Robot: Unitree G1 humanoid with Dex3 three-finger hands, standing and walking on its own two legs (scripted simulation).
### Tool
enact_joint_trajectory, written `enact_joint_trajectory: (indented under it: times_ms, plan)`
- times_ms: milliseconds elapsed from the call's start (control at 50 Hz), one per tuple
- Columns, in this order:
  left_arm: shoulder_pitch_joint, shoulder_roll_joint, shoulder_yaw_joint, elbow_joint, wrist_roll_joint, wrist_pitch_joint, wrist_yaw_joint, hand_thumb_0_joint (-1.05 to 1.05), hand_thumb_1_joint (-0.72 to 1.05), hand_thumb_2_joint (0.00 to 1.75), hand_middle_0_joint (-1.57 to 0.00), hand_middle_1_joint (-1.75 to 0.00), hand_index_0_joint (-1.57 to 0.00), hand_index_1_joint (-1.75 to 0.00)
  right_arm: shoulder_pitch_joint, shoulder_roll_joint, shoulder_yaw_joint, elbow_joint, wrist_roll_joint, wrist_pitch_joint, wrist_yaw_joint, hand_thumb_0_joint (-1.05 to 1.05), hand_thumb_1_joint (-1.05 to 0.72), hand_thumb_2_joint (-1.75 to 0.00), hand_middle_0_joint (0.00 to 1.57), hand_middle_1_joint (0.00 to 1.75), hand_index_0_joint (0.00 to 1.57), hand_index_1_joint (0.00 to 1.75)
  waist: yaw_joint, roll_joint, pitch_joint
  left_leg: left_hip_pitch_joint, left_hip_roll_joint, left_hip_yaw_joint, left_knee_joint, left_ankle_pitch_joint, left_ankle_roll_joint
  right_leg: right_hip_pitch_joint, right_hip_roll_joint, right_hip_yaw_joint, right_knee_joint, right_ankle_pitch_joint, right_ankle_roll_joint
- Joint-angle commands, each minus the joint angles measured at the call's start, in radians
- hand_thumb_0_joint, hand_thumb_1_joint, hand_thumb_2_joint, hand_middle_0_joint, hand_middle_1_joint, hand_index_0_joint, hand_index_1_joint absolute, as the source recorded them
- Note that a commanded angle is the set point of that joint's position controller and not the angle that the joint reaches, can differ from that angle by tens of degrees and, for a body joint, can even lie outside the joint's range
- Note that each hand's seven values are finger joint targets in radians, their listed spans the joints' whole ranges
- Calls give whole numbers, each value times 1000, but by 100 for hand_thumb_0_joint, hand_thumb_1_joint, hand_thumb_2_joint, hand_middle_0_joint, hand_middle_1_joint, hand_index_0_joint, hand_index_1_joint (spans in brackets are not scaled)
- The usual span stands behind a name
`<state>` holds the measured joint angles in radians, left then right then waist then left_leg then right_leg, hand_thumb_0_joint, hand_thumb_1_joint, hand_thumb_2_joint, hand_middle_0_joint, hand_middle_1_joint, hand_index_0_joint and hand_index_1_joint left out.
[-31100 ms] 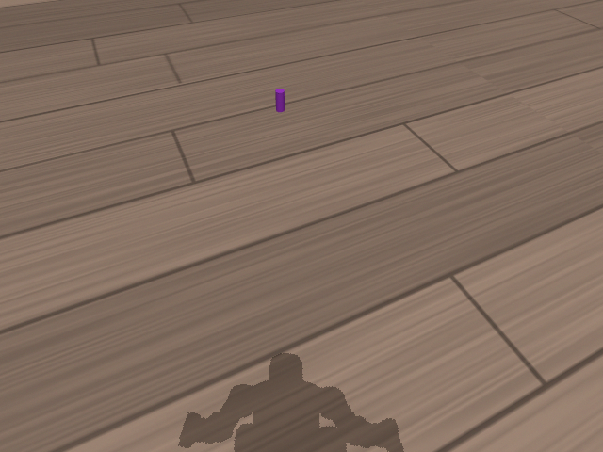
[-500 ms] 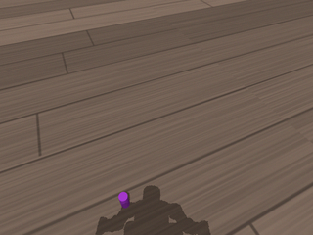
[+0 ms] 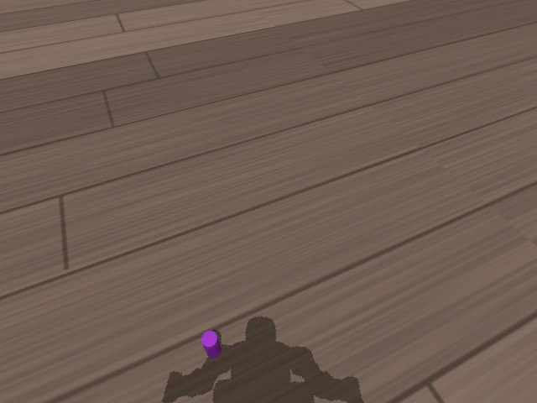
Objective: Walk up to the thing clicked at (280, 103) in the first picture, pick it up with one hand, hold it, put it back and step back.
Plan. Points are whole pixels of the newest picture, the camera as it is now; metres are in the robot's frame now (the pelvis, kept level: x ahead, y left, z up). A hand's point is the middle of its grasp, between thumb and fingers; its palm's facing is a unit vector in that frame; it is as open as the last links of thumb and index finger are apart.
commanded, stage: stand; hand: left
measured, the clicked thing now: (211, 344) +0.42 +0.21 -0.72
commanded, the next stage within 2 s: step back in 0.30 s
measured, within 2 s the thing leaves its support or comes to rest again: neither
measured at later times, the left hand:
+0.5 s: hand out of the picture +0.08 +0.28 -0.16, palm faces -0.01 -0.93 -0.37, open 7.4 cm
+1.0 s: hand out of the picture +0.00 +0.30 -0.18, palm faces -0.09 -0.92 -0.39, open 7.4 cm
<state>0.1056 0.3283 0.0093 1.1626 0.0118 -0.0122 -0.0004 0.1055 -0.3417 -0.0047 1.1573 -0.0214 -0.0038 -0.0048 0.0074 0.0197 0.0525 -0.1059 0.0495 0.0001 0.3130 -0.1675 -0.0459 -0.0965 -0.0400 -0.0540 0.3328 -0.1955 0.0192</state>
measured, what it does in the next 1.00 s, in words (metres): walks backwards: right foot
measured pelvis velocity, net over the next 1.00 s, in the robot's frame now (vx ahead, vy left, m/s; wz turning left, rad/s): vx -0.11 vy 0.04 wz -0.07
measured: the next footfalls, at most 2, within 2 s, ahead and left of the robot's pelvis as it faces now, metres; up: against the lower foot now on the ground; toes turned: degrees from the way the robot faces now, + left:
right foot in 1.00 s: -0.10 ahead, -0.07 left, +0.00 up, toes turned -1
left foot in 1.34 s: -0.17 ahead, +0.17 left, +0.00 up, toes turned -2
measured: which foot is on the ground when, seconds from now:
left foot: down 0.00-1.00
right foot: down 0.00-0.58, up 0.60-0.98, down 1.00-1.00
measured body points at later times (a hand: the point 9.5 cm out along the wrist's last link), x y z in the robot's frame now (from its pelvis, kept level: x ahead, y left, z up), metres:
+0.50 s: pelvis -0.03 +0.02 -0.01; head +0.03 +0.01 +0.43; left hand +0.08 +0.32 -0.14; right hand +0.06 -0.31 -0.14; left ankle -0.04 +0.14 -0.72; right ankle -0.01 -0.13 -0.75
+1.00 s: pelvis -0.11 +0.04 -0.03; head -0.04 +0.04 +0.41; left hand +0.01 +0.35 -0.15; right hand -0.02 -0.27 -0.15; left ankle -0.05 +0.15 -0.75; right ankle -0.14 -0.07 -0.75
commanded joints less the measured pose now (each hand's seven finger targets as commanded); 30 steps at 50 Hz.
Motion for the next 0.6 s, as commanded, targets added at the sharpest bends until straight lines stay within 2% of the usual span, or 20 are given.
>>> enact_joint_trajectory:
  times_ms: [0,260,280,300,320,340,360,380,400,420,440,460,480,500,520,540,560,580]
  plan:
    - [-32,219,42,-59,3,-18,18,0,90,90,-20,-30,-20,-30,-36,-196,-38,-53,6,-20,-10,0,-90,-90,20,30,20,30,-4,-24,-70,17,84,-57,-36,133,48,-2,-104,86,-54,146,-27]
    - [-23,216,37,-74,2,-22,16,0,90,90,-20,-30,-20,-30,-36,-199,-37,-58,7,-20,-6,0,-90,-90,20,30,20,30,-4,-16,-69,17,89,-56,-37,159,43,-4,-100,83,-54,171,-27]
    - [-25,294,92,-96,-24,-9,16,0,90,90,-20,-30,-20,-30,-65,-251,-60,-97,17,-1,0,0,-90,-90,20,30,20,30,-3,-35,54,-94,57,-60,93,271,82,-64,-97,109,19,320,-44]
    - [-10,296,97,-113,-25,-5,19,0,90,90,-20,-30,-20,-30,-42,-231,-60,-115,26,5,0,0,-90,-90,20,30,20,30,-11,-50,18,-104,46,-34,144,282,81,-37,-116,113,37,380,-67]
    - [1,296,104,-130,-26,-1,20,0,90,90,-20,-30,-20,-30,-35,-218,-62,-131,31,9,1,0,-90,-90,20,30,20,30,-10,-59,-22,-89,16,-16,224,265,79,-44,-144,137,39,432,-102]
    - [-10,305,111,-153,-22,2,20,0,90,90,-20,-30,-20,-30,-12,-212,-67,-146,32,17,1,0,-90,-90,20,30,20,30,-18,-93,-62,-98,-16,-4,293,211,79,-40,-181,167,32,438,-143]
    - [-41,312,116,-184,-15,8,22,0,90,90,-20,-30,-20,-30,9,-210,-76,-159,31,27,2,0,-90,-90,20,30,20,30,-24,-147,-87,-100,-52,8,391,38,81,-77,-235,209,18,419,-192]
    - [-82,313,118,-216,-4,10,21,0,90,90,-20,-30,-20,-30,22,-209,-84,-174,27,37,6,0,-90,-90,20,30,20,30,-32,-192,-96,-125,-82,-4,502,-224,89,-106,-289,243,14,409,-237]
    - [-102,316,120,-244,10,13,21,0,90,90,-20,-30,-20,-30,44,-210,-89,-188,21,47,9,0,-90,-90,20,30,20,30,-34,-216,-88,-141,-84,-45,605,-343,100,-167,-322,255,31,398,-272]
    - [-132,312,121,-266,15,16,23,0,90,90,-20,-30,-20,-30,67,-208,-92,-204,25,54,12,0,-90,-90,20,30,20,30,-51,-218,-74,-154,-67,-76,633,-361,108,-197,-317,229,55,388,-272]
    - [-156,304,116,-284,18,18,25,0,90,90,-20,-30,-20,-30,89,-206,-94,-213,30,55,13,0,-90,-90,20,30,20,30,-60,-225,-76,-183,-59,-84,616,-342,110,-170,-299,211,90,404,-256]
    - [-148,291,113,-295,21,20,26,0,90,90,-20,-30,-20,-30,87,-212,-95,-224,30,52,12,0,-90,-90,20,30,20,30,-50,-221,-79,-214,-55,-68,564,-310,106,-134,-275,194,124,417,-236]
    - [-154,296,112,-306,20,24,29,0,90,90,-20,-30,-20,-30,113,-217,-99,-227,25,49,10,0,-90,-90,20,30,20,30,-55,-227,-92,-208,-43,-54,478,-254,103,-115,-263,186,167,405,-212]
    - [-143,285,107,-312,13,31,28,0,90,90,-20,-30,-20,-30,127,-214,-101,-222,16,42,8,0,-90,-90,20,30,20,30,-51,-196,-102,-185,-49,-27,352,-178,98,-97,-231,161,225,368,-186]
    - [-147,279,102,-320,3,41,26,0,90,90,-20,-30,-20,-30,152,-208,-104,-218,6,33,6,0,-90,-90,20,30,20,30,-66,-158,-91,-160,-50,-7,187,-11,90,-98,-197,135,297,319,-153]
    - [-103,234,95,-325,-9,55,23,0,90,90,-20,-30,-20,-30,116,-247,-115,-233,-12,26,3,0,-90,-90,20,30,20,30,-34,9,-68,-135,34,-138,94,251,98,-163,-89,92,426,164,-105]
    - [-68,176,86,-339,-21,63,28,0,90,90,-20,-30,-20,-30,89,-333,-134,-260,-31,18,0,0,-90,-90,20,30,20,30,-13,201,-59,-49,221,-418,51,517,163,-356,97,98,577,-297,-58]
    - [-69,202,95,-337,-14,67,41,0,90,90,-20,-30,-20,-30,87,-400,-145,-278,-14,13,-1,0,-90,-90,20,30,20,30,-42,196,-103,-83,276,-466,79,600,239,-333,133,231,690,-483,-53]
